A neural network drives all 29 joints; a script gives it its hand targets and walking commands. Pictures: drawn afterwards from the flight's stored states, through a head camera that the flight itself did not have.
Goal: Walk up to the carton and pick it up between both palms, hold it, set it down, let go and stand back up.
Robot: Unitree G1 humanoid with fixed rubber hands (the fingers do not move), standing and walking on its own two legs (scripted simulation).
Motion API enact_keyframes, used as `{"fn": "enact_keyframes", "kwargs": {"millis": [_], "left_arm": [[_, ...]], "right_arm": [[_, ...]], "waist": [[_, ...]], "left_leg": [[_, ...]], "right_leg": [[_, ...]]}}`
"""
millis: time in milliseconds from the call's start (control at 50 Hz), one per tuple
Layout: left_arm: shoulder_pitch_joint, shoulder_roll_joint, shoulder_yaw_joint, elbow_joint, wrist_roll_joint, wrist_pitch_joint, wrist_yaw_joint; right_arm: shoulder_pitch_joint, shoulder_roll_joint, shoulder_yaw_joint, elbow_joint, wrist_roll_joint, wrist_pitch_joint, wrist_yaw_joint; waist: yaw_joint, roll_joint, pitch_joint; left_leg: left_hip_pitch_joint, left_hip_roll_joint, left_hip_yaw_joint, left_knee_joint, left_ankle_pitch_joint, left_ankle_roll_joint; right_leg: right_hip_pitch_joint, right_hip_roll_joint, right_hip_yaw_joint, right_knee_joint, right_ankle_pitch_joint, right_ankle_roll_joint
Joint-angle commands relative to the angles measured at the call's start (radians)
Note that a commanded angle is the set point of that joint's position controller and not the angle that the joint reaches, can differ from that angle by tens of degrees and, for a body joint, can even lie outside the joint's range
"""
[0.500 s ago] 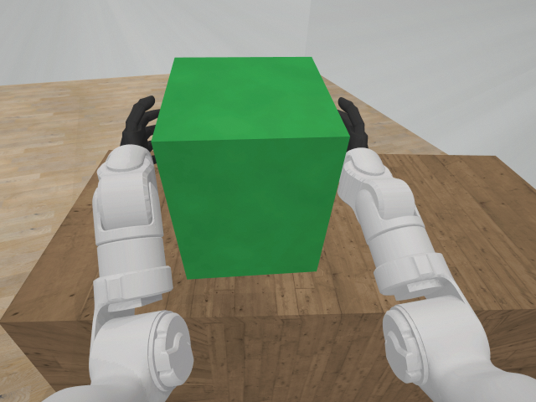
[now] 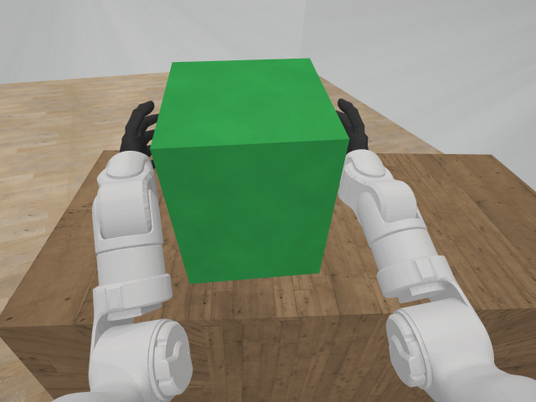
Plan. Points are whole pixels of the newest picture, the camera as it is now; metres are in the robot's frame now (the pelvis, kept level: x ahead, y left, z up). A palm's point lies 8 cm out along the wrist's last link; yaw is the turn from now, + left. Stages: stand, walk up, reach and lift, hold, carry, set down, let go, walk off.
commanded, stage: hold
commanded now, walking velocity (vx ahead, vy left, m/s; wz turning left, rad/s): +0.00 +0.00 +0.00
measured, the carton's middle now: (248, 172) +0.39 +0.01 +0.20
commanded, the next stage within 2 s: set down in 1.94 s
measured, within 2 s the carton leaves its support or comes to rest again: neither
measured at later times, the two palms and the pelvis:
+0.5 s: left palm (138, 156) +0.36 +0.16 +0.25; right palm (353, 154) +0.36 -0.14 +0.25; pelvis -0.01 +0.00 +0.00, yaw +0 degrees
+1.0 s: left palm (136, 159) +0.36 +0.16 +0.24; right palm (349, 153) +0.37 -0.13 +0.24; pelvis +0.00 +0.00 +0.00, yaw +0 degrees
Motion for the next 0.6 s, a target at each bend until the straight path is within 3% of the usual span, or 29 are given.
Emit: {"fn": "enact_keyframes", "kwargs": {"millis": [0, 120, 160, 240, 280, 320, 360, 460, 520, 580], "left_arm": [[-0.618, -0.501, -0.481, -0.066, -0.175, -0.059, -0.126], [-0.660, -0.512, -0.490, -0.034, -0.182, -0.059, -0.139], [-0.672, -0.504, -0.468, 0.001, -0.168, -0.065, -0.135], [-0.682, -0.512, -0.474, -0.018, -0.184, -0.074, -0.129], [-0.679, -0.512, -0.477, -0.002, -0.182, -0.075, -0.126], [-0.659, -0.499, -0.437, 0.058, -0.161, -0.071, -0.134], [-0.695, -0.492, -0.432, 0.048, -0.165, -0.080, -0.140], [-0.699, -0.500, -0.426, 0.044, -0.173, -0.092, -0.130], [-0.707, -0.502, -0.444, 0.036, -0.183, -0.096, -0.128], [-0.672, -0.482, -0.412, 0.075, -0.160, -0.086, -0.130]], "right_arm": [[-0.739, 0.592, 0.347, -0.285, 0.106, -0.045, 0.112], [-0.763, 0.593, 0.296, -0.262, 0.078, -0.043, 0.117], [-0.773, 0.593, 0.286, -0.223, 0.068, -0.039, 0.123], [-0.803, 0.612, 0.312, -0.256, 0.085, -0.052, 0.127], [-0.785, 0.599, 0.295, -0.229, 0.079, -0.049, 0.125], [-0.761, 0.583, 0.266, -0.178, 0.061, -0.041, 0.125], [-0.770, 0.593, 0.258, -0.164, 0.053, -0.042, 0.127], [-0.828, 0.630, 0.296, -0.210, 0.069, -0.062, 0.130], [-0.839, 0.629, 0.305, -0.239, 0.079, -0.068, 0.120], [-0.802, 0.619, 0.296, -0.198, 0.069, -0.058, 0.117]], "waist": [[0.000, 0.066, -0.345], [-0.022, 0.089, -0.325], [-0.012, 0.086, -0.293], [0.003, 0.081, -0.377], [-0.011, 0.098, -0.355], [-0.012, 0.083, -0.285], [-0.014, 0.072, -0.296], [0.018, 0.049, -0.370], [0.001, 0.060, -0.388], [0.003, 0.037, -0.333]], "left_leg": [[0.059, -0.104, 0.059, -0.005, 0.326, -0.009], [0.003, -0.101, 0.061, -0.032, 0.227, -0.010], [-0.014, -0.098, 0.060, -0.042, 0.201, -0.006], [0.007, -0.103, 0.061, -0.026, 0.240, -0.002], [0.014, -0.104, 0.061, -0.022, 0.248, -0.010], [-0.015, -0.103, 0.064, -0.043, 0.188, -0.003], [-0.035, -0.103, 0.064, -0.057, 0.145, 0.002], [-0.003, -0.108, 0.063, -0.036, 0.204, 0.013], [0.012, -0.113, 0.060, -0.018, 0.238, 0.007], [-0.001, -0.113, 0.064, -0.036, 0.184, 0.020]], "right_leg": [[0.116, 0.105, -0.019, 0.002, 0.191, 0.036], [0.107, 0.095, -0.016, -0.002, 0.128, 0.032], [0.096, 0.097, -0.020, -0.007, 0.085, 0.029], [0.120, 0.098, -0.018, 0.004, 0.124, 0.030], [0.104, 0.097, -0.016, 0.001, 0.123, 0.029], [0.086, 0.090, -0.012, -0.015, 0.085, 0.028], [0.091, 0.089, -0.014, -0.012, 0.063, 0.032], [0.106, 0.095, -0.019, -0.002, 0.113, 0.038], [0.111, 0.092, -0.014, -0.002, 0.158, 0.043], [0.097, 0.088, -0.010, -0.016, 0.119, 0.044]]}}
